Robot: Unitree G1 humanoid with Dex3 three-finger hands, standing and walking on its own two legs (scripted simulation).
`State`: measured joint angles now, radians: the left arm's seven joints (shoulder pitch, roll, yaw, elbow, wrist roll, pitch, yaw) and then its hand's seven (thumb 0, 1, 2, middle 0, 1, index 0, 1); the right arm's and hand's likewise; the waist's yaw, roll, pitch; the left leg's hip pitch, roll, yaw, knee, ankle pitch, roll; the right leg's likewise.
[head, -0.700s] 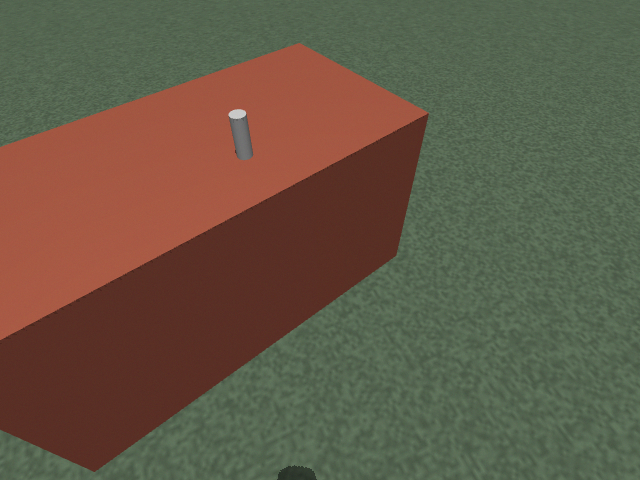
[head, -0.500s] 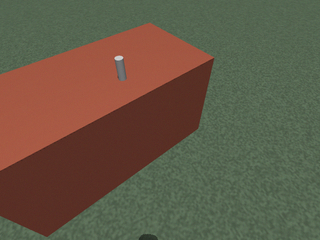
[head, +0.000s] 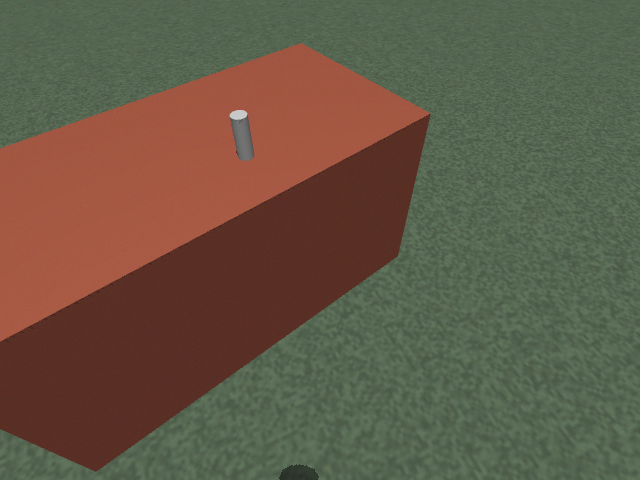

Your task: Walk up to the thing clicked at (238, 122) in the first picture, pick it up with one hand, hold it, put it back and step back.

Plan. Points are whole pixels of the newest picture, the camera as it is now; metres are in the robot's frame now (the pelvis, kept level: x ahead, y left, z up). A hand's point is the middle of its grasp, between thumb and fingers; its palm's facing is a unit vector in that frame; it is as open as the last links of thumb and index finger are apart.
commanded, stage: stand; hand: right
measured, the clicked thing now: (242, 136) +0.85 +0.24 -0.07
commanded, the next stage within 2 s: walk up in 0.42 s
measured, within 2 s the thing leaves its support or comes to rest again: neither
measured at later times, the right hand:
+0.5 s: hand out of the picture +0.08 -0.26 -0.16, palm faces -0.09 +0.94 -0.34, open 7.4 cm
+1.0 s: hand (465, 404) +0.26 -0.19 -0.14, palm faces -0.35 +0.83 -0.43, open 7.4 cm
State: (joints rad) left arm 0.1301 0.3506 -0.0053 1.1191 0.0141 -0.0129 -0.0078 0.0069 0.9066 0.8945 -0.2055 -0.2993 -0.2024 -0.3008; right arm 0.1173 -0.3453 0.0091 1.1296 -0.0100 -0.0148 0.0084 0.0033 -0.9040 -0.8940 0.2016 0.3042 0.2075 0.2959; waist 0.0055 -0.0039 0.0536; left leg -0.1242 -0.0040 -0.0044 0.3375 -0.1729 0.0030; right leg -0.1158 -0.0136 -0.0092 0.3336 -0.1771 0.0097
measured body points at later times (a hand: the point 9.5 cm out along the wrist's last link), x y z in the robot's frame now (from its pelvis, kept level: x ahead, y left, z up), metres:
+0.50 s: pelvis +0.01 +0.00 +0.00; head +0.02 +0.00 +0.45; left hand +0.08 +0.31 -0.13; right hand +0.09 -0.30 -0.13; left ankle +0.01 +0.11 -0.74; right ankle +0.00 -0.12 -0.75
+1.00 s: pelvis +0.15 +0.06 -0.02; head +0.15 +0.10 +0.43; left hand +0.12 +0.40 -0.14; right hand +0.28 -0.23 -0.11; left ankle +0.10 +0.19 -0.75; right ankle +0.27 -0.05 -0.71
